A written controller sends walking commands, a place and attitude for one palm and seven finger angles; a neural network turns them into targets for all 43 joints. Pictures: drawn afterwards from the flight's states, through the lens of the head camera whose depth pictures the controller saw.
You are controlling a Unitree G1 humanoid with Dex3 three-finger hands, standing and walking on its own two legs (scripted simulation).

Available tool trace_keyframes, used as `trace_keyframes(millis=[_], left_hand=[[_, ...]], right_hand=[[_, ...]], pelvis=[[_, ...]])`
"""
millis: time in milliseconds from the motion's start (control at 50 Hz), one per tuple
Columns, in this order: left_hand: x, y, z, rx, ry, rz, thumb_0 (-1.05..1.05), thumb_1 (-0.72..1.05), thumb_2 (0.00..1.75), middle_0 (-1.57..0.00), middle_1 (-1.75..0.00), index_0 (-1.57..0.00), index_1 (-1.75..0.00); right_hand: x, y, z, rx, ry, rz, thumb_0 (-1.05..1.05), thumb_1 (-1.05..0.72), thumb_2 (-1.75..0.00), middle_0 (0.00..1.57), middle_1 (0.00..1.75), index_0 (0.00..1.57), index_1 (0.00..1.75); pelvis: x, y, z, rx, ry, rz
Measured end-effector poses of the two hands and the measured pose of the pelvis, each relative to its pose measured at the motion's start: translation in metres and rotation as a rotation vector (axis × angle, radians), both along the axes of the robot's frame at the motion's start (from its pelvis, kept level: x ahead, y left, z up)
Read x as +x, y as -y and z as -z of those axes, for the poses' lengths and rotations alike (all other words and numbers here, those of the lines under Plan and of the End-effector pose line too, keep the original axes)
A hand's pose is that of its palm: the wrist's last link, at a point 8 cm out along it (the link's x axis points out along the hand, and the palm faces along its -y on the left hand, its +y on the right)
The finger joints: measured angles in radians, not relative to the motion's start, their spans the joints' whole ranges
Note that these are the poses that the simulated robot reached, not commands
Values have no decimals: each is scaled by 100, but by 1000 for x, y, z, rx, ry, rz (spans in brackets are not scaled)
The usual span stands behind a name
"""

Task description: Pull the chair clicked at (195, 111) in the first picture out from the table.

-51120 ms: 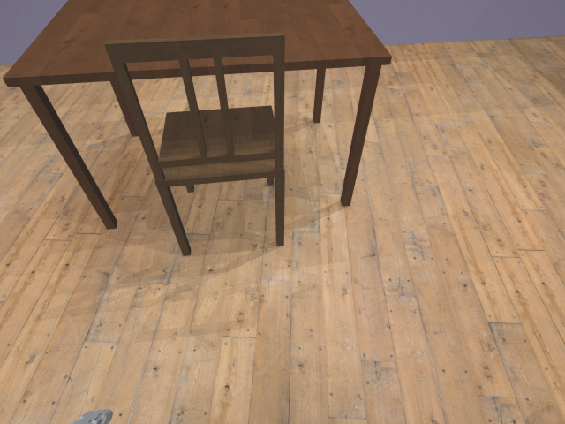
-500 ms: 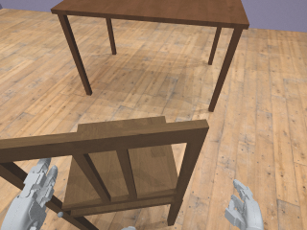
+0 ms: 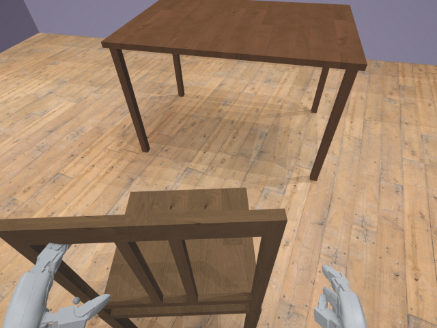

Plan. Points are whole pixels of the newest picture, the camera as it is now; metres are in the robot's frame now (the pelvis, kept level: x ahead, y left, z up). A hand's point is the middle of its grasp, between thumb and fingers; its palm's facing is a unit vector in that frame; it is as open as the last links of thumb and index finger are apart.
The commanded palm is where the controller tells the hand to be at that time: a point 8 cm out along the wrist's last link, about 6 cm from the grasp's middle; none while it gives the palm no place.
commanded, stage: draw the hand back to the body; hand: left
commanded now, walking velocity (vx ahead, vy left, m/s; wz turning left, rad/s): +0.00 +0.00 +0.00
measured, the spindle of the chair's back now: (144, 274) +0.23 +0.19 -0.07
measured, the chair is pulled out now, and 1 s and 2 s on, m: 0.78 0.78 0.78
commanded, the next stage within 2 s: step back with the hand held close in 0.60 s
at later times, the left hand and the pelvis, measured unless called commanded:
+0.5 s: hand (72, 293) +0.15 +0.25 +0.06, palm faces +0.29 -0.80 -0.53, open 6.8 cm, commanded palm +0.14 +0.29 +0.19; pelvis +0.01 -0.02 +0.00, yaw +1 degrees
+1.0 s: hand (65, 301) +0.13 +0.25 +0.06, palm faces +0.17 -0.83 -0.53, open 6.8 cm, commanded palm +0.10 +0.29 +0.19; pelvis -0.04 -0.02 +0.01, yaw +1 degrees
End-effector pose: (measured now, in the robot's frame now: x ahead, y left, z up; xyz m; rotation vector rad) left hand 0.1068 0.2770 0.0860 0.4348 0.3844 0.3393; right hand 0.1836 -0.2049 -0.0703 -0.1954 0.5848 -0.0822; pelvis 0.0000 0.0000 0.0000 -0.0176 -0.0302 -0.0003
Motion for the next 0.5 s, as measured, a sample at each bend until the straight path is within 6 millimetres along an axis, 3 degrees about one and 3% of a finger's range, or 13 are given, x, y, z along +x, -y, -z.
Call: trace_keyframes(millis=[300,500], left_hand=[[6,-6,-8,47,-61,-78,0,73,81,-19,-27,-38,-28],[7,-3,-9,53,-65,-107,1,87,88,-20,-30,-38,-33]], right_hand=[[19,16,1,-9,5,-61,2,-90,-90,20,30,21,30],[16,20,8,6,-10,-72,2,-90,-90,20,30,20,30]], pelvis=[[11,13,-4,12,18,-21],[11,19,-3,16,15,-25]])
